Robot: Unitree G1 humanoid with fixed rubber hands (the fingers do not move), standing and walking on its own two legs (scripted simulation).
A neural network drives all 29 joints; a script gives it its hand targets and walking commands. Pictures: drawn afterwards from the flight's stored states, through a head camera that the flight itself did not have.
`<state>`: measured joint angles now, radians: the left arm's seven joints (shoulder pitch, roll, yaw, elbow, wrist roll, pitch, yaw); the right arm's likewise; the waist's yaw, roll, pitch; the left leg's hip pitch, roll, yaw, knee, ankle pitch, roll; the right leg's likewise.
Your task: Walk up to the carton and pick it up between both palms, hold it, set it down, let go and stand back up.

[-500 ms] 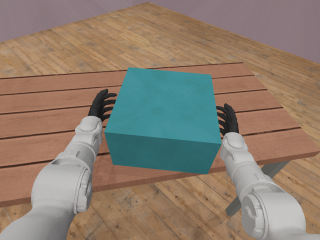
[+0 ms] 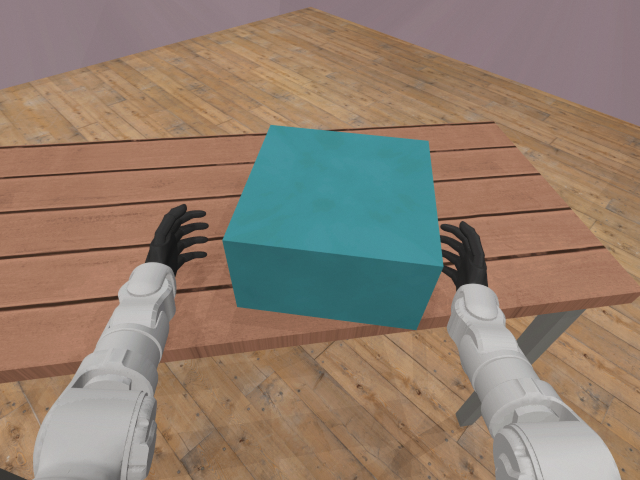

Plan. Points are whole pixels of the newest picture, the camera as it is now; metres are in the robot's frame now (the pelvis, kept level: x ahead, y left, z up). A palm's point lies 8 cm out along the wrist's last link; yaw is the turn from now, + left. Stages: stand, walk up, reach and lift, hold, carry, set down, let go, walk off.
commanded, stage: set down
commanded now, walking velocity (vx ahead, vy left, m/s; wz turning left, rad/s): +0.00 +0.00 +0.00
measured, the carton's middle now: (337, 219) +0.50 -0.07 +0.05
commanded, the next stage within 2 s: none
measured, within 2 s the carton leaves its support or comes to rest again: neither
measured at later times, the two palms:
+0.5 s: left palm (143, 310) +0.35 +0.20 +0.07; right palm (488, 313) +0.29 -0.22 +0.07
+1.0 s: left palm (94, 371) +0.27 +0.23 +0.08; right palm (515, 357) +0.22 -0.22 +0.09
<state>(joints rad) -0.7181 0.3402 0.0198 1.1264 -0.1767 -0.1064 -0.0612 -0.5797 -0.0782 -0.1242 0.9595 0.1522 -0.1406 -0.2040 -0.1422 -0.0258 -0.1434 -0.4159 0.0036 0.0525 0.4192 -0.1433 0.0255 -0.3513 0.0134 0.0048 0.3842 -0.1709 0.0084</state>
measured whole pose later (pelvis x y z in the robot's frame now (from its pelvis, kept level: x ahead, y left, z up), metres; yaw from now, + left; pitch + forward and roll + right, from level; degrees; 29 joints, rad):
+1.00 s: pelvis -0.03 +0.00 +0.00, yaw +0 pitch -2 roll -1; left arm -0.11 0.43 0.02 0.15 -0.29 0.33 -0.11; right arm 0.06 -0.09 -0.12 -0.09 0.20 0.37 -0.25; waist -0.02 -0.03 -0.02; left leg -0.25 0.00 0.05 0.42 -0.13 0.03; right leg -0.19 0.01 0.00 0.38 -0.16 0.01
